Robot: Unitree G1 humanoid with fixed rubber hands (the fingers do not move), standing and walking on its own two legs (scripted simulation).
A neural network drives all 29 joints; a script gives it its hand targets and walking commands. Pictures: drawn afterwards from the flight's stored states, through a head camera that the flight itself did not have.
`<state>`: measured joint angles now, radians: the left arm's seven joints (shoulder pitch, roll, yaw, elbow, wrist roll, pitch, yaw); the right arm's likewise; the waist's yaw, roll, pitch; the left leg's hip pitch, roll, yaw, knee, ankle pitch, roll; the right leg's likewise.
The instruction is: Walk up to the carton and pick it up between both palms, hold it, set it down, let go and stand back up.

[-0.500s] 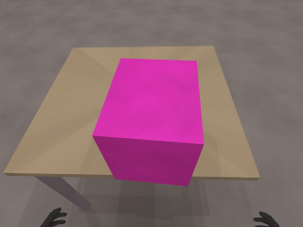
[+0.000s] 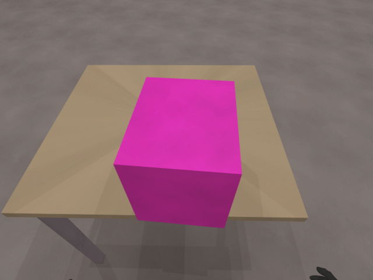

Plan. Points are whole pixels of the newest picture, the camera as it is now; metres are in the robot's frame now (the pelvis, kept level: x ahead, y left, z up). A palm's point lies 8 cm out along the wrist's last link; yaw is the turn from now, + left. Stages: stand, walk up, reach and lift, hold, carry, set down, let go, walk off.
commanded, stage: walk up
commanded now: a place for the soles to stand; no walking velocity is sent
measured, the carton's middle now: (184, 151) +0.40 +0.02 +0.03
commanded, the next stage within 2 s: reach and lift in 0.78 s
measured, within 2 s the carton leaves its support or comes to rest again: neither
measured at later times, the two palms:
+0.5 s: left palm out of the picture +0.07 +0.30 -0.11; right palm out of the picture +0.05 -0.31 -0.11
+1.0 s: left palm (76, 271) +0.17 +0.27 -0.10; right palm out of the picture +0.14 -0.29 -0.10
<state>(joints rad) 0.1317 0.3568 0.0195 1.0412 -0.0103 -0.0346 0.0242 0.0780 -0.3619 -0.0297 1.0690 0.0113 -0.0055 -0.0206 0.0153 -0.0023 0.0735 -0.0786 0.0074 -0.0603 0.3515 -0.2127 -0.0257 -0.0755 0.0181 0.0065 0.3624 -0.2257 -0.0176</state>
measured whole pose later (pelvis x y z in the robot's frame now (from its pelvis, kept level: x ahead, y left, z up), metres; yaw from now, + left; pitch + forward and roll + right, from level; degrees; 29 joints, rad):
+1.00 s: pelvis -0.04 +0.00 -0.02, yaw +0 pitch -5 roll +0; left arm -0.06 0.33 0.06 0.51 0.04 0.50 0.01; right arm -0.04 -0.32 -0.11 0.84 -0.01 -0.01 0.06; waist 0.00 -0.04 0.21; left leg -0.26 0.04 -0.01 0.67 -0.32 -0.03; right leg -0.25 0.02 0.00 0.67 -0.33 -0.02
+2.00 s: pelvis -0.01 +0.03 +0.00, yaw -3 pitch -7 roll +0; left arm 0.28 0.24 0.02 0.28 -0.10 0.08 0.03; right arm 0.34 -0.15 -0.10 0.31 0.07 -0.08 0.01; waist 0.04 -0.03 0.07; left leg 0.00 0.01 0.06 0.36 -0.23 0.01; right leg -0.01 -0.01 0.07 0.34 -0.21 0.03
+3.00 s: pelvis +0.01 +0.03 +0.00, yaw -1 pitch -6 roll -1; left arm 0.08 0.28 0.08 0.03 -0.21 0.19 -0.07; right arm 0.17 -0.14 0.01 0.00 0.22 0.09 -0.17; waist 0.02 -0.01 0.07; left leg -0.01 0.02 0.03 0.35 -0.23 0.00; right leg 0.01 0.00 0.04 0.30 -0.21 0.02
